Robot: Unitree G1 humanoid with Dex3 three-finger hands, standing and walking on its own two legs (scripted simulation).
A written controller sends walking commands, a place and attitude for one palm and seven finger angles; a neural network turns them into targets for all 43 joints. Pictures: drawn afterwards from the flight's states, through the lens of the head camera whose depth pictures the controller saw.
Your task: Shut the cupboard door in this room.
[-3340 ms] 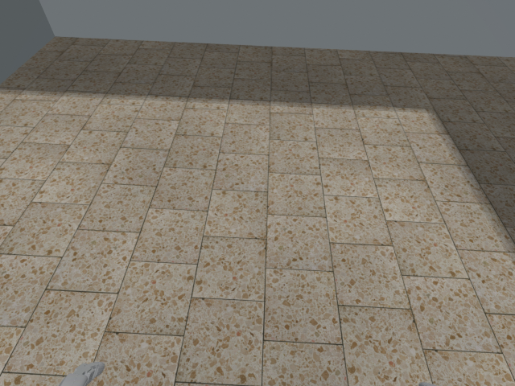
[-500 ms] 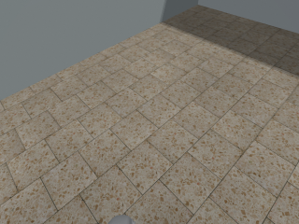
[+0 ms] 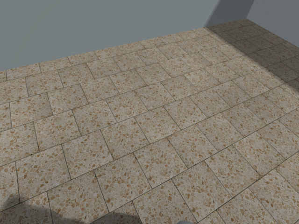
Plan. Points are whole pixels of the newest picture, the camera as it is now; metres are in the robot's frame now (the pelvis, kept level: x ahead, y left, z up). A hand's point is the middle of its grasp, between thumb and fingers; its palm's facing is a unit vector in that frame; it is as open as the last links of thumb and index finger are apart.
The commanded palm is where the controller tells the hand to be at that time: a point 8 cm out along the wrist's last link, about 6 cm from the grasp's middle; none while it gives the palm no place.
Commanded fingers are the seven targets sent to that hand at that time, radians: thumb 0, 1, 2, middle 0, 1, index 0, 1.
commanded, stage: turn or walk to find it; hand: left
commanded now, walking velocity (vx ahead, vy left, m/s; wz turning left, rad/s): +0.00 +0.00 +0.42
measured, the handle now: out of the picture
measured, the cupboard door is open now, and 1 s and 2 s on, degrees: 81 81 81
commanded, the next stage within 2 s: none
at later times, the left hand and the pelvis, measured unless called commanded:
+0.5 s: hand out of the picture +0.02 +0.14 -0.15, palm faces +0.24 -0.93 -0.27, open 7.4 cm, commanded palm none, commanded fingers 0.00 0.90 0.90 -0.20 -0.30 -0.20 -0.30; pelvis -0.03 -0.06 +0.00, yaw +14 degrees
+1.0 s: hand out of the picture -0.12 +0.20 -0.18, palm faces +0.48 -0.85 -0.24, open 7.4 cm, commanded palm none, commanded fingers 0.00 0.90 0.90 -0.20 -0.30 -0.20 -0.30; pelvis -0.08 -0.02 +0.00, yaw +25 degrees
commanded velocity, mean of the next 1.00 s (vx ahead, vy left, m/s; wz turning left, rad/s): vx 0.00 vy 0.00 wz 0.42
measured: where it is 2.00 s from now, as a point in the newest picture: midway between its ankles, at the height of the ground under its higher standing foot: outside the picture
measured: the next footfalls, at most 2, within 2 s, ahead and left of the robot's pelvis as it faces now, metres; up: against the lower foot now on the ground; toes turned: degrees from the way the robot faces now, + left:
right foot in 0.28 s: +0.03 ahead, -0.14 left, +0.00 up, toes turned +4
left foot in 0.76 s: -0.06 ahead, +0.09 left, +0.00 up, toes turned +25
